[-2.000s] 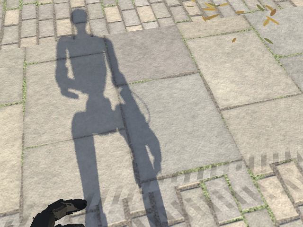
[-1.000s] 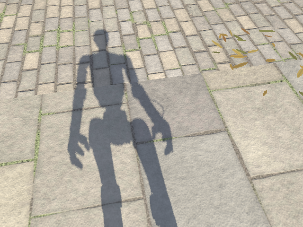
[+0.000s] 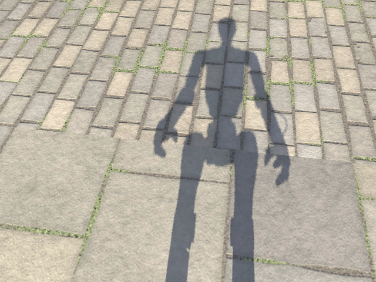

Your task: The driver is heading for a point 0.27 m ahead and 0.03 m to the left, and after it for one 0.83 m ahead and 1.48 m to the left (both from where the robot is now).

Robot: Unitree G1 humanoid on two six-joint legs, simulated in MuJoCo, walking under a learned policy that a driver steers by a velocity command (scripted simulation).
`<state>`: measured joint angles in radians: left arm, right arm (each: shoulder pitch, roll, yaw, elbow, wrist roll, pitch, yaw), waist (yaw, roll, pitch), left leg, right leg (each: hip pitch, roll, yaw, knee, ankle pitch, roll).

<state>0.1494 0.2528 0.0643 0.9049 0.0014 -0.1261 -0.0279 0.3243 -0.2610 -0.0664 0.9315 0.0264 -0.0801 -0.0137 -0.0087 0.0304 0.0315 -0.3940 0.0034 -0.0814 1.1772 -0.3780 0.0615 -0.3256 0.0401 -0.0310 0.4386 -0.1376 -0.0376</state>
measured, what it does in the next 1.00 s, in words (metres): walks ahead, turning left: left foot, then right foot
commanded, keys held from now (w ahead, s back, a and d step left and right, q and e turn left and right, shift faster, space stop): w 0.06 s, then w+q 0.88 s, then q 0.06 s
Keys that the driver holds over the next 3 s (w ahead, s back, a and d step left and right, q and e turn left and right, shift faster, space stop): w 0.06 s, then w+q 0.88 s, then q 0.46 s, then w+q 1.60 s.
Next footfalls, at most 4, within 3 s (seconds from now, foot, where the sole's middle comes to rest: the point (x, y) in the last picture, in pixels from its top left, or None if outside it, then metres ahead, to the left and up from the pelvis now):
0.40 left None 0.38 0.17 -0.77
0.88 right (178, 217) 0.72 0.07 -0.77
1.34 left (100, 216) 0.73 0.37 -0.77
1.74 right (140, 175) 0.91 0.23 -0.77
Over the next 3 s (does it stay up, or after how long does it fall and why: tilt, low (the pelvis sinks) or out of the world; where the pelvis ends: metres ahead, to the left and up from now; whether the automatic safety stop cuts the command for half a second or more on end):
stays up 0.96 0.86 0.01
